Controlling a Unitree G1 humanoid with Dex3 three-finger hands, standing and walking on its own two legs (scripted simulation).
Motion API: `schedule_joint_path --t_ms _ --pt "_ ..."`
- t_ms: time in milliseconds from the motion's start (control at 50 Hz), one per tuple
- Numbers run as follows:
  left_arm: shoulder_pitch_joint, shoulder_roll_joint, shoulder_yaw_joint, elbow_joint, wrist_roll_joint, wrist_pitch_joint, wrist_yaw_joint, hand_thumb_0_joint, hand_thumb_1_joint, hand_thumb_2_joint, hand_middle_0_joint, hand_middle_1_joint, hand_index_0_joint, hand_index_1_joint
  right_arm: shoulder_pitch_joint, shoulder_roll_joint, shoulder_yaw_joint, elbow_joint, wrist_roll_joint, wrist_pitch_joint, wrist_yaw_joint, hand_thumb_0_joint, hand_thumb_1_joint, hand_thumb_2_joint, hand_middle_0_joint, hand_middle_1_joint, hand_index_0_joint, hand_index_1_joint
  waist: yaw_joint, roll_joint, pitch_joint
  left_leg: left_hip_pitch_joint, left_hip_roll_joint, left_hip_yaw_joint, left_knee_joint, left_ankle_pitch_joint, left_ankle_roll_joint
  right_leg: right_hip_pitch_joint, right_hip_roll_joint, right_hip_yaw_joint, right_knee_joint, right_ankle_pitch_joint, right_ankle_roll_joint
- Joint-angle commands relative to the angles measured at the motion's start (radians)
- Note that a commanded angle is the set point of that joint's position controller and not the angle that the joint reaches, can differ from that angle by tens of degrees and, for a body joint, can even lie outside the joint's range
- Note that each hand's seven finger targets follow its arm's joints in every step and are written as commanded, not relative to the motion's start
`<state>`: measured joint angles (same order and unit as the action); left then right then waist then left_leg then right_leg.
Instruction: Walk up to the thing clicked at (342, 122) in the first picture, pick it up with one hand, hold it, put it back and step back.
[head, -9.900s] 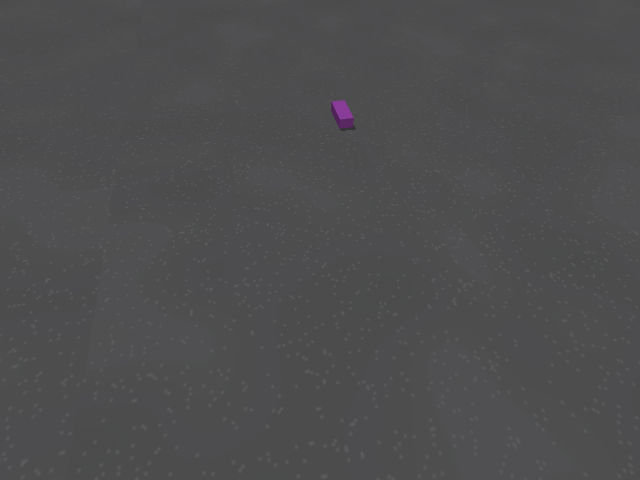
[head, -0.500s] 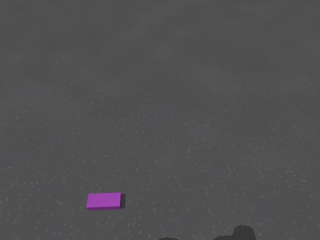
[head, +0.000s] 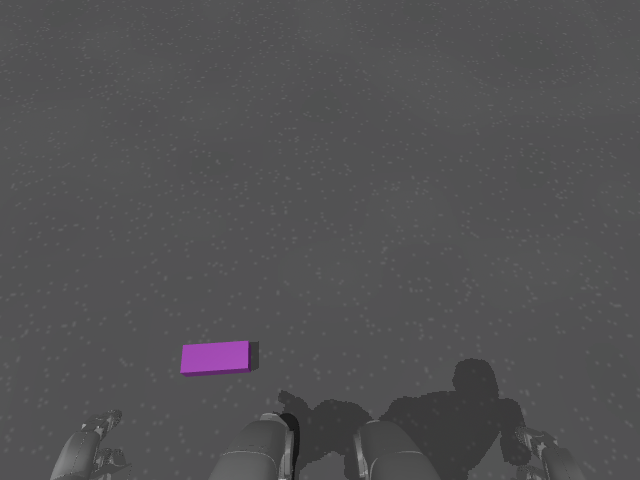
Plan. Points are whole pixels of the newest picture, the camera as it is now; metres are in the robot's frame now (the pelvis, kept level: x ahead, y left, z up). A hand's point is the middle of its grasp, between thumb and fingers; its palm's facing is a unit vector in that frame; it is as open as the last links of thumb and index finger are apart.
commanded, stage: walk up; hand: left
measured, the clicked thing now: (217, 358) +0.41 +0.30 -0.72
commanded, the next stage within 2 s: none
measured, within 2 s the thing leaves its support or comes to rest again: neither
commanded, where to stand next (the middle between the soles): +0.01 -0.02 m, yaw +1 degrees
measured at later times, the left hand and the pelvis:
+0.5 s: hand out of the picture -0.02 +0.29 -0.12, palm faces +0.01 -0.90 -0.43, open 7.4 cm; pelvis -0.07 +0.01 +0.01, yaw +2 degrees
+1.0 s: hand out of the picture +0.03 +0.22 -0.13, palm faces -0.02 -0.92 -0.38, open 7.4 cm; pelvis -0.06 -0.03 +0.01, yaw +2 degrees
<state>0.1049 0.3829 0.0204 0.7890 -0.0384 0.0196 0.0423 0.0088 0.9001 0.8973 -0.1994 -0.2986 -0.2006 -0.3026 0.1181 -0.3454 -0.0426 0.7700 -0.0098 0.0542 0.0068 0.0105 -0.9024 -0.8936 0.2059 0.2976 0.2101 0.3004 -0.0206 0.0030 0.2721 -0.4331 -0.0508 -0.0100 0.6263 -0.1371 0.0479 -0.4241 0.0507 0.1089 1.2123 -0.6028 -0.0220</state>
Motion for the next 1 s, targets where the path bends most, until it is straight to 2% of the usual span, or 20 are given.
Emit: schedule_joint_path --t_ms 0,80,160,180,200,220,280,340,380,460,480,520,540,560,600,700,800,840,860,980 --pt "0.223 0.205 0.082 0.004 0.003 0.012 0.017 0.0 0.9 0.9 -0.2 -0.3 -0.2 -0.3 0.017 -0.248 -0.082 -0.101 -0.02 -0.008 -0.015 0.0 -0.9 -0.9 0.2 0.3 0.2 0.3 0.021 0.136 -0.36 0.176 0.238 -0.234 -0.18 0.177 0.174 0.056 -0.015 -0.038 -0.058 0.063 0.014" --pt "0.234 0.197 0.09 0.002 0.027 -0.006 0.009 0.0 0.9 0.9 -0.2 -0.3 -0.2 -0.3 0.031 -0.26 -0.091 -0.117 -0.032 0.001 -0.001 0.0 -0.9 -0.9 0.2 0.3 0.2 0.3 0.003 0.185 -0.381 0.215 0.269 -0.281 -0.16 0.015 0.195 0.085 -0.042 -0.092 -0.351 0.066 0.025" --pt "0.31 0.214 0.11 0.04 0.069 -0.025 -0.006 0.0 0.9 0.9 -0.2 -0.3 -0.2 -0.3 0.039 -0.227 -0.082 -0.106 -0.012 0.02 0.001 0.0 -0.9 -0.9 0.2 0.3 0.2 0.3 0.041 0.064 -0.334 -0.079 0.178 -0.221 -0.027 -0.293 0.059 0.315 -0.078 0.01 -0.73 0.16 -0.047" --pt "0.264 0.291 0.128 0.007 0.089 -0.03 -0.006 0.0 0.9 0.9 -0.2 -0.3 -0.2 -0.3 0.042 -0.172 -0.068 -0.117 -0.005 0.016 0.0 0.0 -0.9 -0.9 0.2 0.3 0.2 0.3 0.044 -0.183 -0.255 -0.296 -0.005 -0.112 0.213 -0.457 -0.022 0.26 -0.299 0.367 -0.859 -0.034 -0.147" --pt "0.159 0.417 0.152 -0.044 0.101 -0.025 -0.001 0.0 0.9 0.9 -0.2 -0.3 -0.2 -0.3 -0.059 -0.244 -0.09 -0.132 -0.015 0.009 -0.016 0.0 -0.9 -0.9 0.2 0.3 0.2 0.3 0.106 -0.274 -0.178 -0.199 -0.062 -0.156 0.452 -0.479 -0.057 -0.053 -0.545 0.604 -0.994 0.005 -0.303" --pt "0.056 0.398 0.149 -0.066 0.093 -0.034 0.005 0.0 0.9 0.9 -0.2 -0.3 -0.2 -0.3 -0.047 -0.298 -0.111 -0.112 -0.021 0.005 -0.022 0.0 -0.9 -0.9 0.2 0.3 0.2 0.3 0.061 -0.226 -0.102 -0.113 -0.001 -0.235 0.577 -0.43 -0.068 -0.172 -0.571 0.608 -0.988 0.092 -0.32" --pt "-0.018 0.22 0.116 -0.053 0.076 -0.049 0.002 0.0 0.9 0.9 -0.2 -0.3 -0.2 -0.3 0.118 -0.214 -0.09 -0.018 0.001 -0.008 -0.002 0.0 -0.9 -0.9 0.2 0.3 0.2 0.3 -0.038 -0.061 -0.128 -0.117 -0.099 -0.185 0.633 -0.271 -0.054 0.003 -0.265 0.097 -0.823 0.477 -0.156" --pt "0.067 0.204 0.11 -0.054 0.097 -0.059 -0.02 0.0 0.9 0.9 -0.2 -0.3 -0.2 -0.3 0.131 -0.233 -0.068 0.001 0.012 -0.041 -0.002 0.0 -0.9 -0.9 0.2 0.3 0.2 0.3 0.04 -0.143 -0.24 -0.055 -0.029 -0.087 0.381 -0.265 -0.074 0.185 -0.213 0.095 -0.853 0.085 -0.128" --pt "0.133 0.223 0.124 -0.031 0.104 -0.049 -0.029 0.0 0.9 0.9 -0.2 -0.3 -0.2 -0.3 0.102 -0.239 -0.056 0.012 0.002 -0.064 -0.001 0.0 -0.9 -0.9 0.2 0.3 0.2 0.3 0.091 -0.221 -0.265 -0.106 0.002 -0.016 0.179 -0.336 -0.085 0.373 -0.212 0.079 -0.825 0.032 -0.144" --pt "0.204 0.248 0.113 -0.031 0.072 -0.018 -0.055 0.0 0.9 0.9 -0.2 -0.3 -0.2 -0.3 0.142 -0.205 -0.057 0.037 -0.014 -0.111 -0.015 0.0 -0.9 -0.9 0.2 0.3 0.2 0.3 0.064 -0.182 -0.255 0.17 -0.02 0.068 -0.314 -0.17 -0.058 0.309 -0.217 0.032 -0.646 0.349 -0.134" --pt "0.234 0.2 0.095 -0.034 0.069 -0.014 -0.055 0.0 0.9 0.9 -0.2 -0.3 -0.2 -0.3 0.188 -0.222 -0.07 0.054 -0.021 -0.124 -0.027 0.0 -0.9 -0.9 0.2 0.3 0.2 0.3 0.049 -0.1 -0.302 0.351 0.032 -0.033 -0.336 -0.087 -0.046 0.21 -0.192 -0.009 -0.499 0.455 -0.088" --pt "0.214 0.105 0.07 -0.061 0.055 -0.014 -0.059 0.0 0.9 0.9 -0.2 -0.3 -0.2 -0.3 0.237 -0.364 -0.092 0.051 -0.044 -0.139 -0.033 0.0 -0.9 -0.9 0.2 0.3 0.2 0.3 0.029 0.15 -0.291 0.578 0.36 -0.566 -0.324 -0.153 0.09 -0.272 -0.012 -0.094 -0.228 0.027 0.005" --pt "0.088 0.215 0.097 -0.061 0.068 -0.017 -0.046 0.0 0.9 0.9 -0.2 -0.3 -0.2 -0.3 0.289 -0.427 -0.109 0.065 -0.018 -0.135 -0.029 0.0 -0.9 -0.9 0.2 0.3 0.2 0.3 -0.059 0.107 -0.222 0.397 0.475 -0.647 -0.344 -0.205 0.222 -0.239 -0.087 0.006 -0.201 0.001 -0.004" --pt "0.06 0.247 0.099 -0.066 0.065 -0.023 -0.044 0.0 0.9 0.9 -0.2 -0.3 -0.2 -0.3 0.25 -0.413 -0.113 0.06 -0.013 -0.132 -0.028 0.0 -0.9 -0.9 0.2 0.3 0.2 0.3 -0.037 0.104 -0.147 0.305 0.485 -0.625 -0.379 -0.227 0.263 -0.222 -0.117 0.031 -0.154 0.046 -0.015" --pt "0.136 0.228 0.099 -0.032 0.05 -0.032 -0.055 0.0 0.9 0.9 -0.2 -0.3 -0.2 -0.3 0.177 -0.311 -0.074 0.04 -0.015 -0.141 -0.029 0.0 -0.9 -0.9 0.2 0.3 0.2 0.3 0.018 0.093 -0.128 0.369 0.312 -0.333 -0.31 -0.006 0.169 -0.216 -0.106 0.055 -0.212 0.152 -0.015" --pt "0.136 0.183 0.084 0.004 0.047 -0.041 -0.071 0.0 0.9 0.9 -0.2 -0.3 -0.2 -0.3 0.144 -0.284 -0.061 0.023 -0.01 -0.132 -0.021 0.0 -0.9 -0.9 0.2 0.3 0.2 0.3 0.01 0.186 -0.146 0.17 0.232 -0.115 -0.276 0.126 0.129 0.033 -0.107 -0.107 -0.424 0.271 0.015" --pt "0.22 0.199 0.094 0.096 0.055 -0.071 -0.044 0.0 0.9 0.9 -0.2 -0.3 -0.2 -0.3 0.096 -0.215 -0.029 0.013 0.012 -0.081 -0.016 0.0 -0.9 -0.9 0.2 0.3 0.2 0.3 0.064 0.081 -0.241 -0.014 0.155 -0.046 0.02 -0.041 0.061 0.38 -0.058 -0.114 -0.693 0.468 0.009" --pt "0.199 0.284 0.1 0.07 0.066 -0.093 -0.032 0.0 0.9 0.9 -0.2 -0.3 -0.2 -0.3 0.198 -0.128 0.002 0.027 0.021 -0.064 -0.017 0.0 -0.9 -0.9 0.2 0.3 0.2 0.3 0.033 -0.178 -0.302 -0.027 0.023 -0.038 0.261 -0.419 -0.017 0.328 -0.385 0.368 -0.899 0.445 -0.084" --pt "0.124 0.319 0.098 0.06 0.06 -0.087 -0.03 0.0 0.9 0.9 -0.2 -0.3 -0.2 -0.3 0.178 -0.208 -0.024 0.048 0.02 -0.05 -0.029 0.0 -0.9 -0.9 0.2 0.3 0.2 0.3 0.037 -0.139 -0.286 0.04 0.041 -0.087 0.325 -0.5 -0.016 0.193 -0.432 0.42 -0.918 0.294 -0.184" --pt "0.05 0.284 0.096 0.075 0.068 -0.076 -0.023 0.0 0.9 0.9 -0.2 -0.3 -0.2 -0.3 0.183 -0.243 -0.043 0.129 0.0 -0.04 -0.008 0.0 -0.9 -0.9 0.2 0.3 0.2 0.3 0.026 -0.184 -0.28 0.06 0.084 -0.058 0.246 -0.367 -0.02 0.133 -0.326 0.215 -0.886 0.151 -0.147"
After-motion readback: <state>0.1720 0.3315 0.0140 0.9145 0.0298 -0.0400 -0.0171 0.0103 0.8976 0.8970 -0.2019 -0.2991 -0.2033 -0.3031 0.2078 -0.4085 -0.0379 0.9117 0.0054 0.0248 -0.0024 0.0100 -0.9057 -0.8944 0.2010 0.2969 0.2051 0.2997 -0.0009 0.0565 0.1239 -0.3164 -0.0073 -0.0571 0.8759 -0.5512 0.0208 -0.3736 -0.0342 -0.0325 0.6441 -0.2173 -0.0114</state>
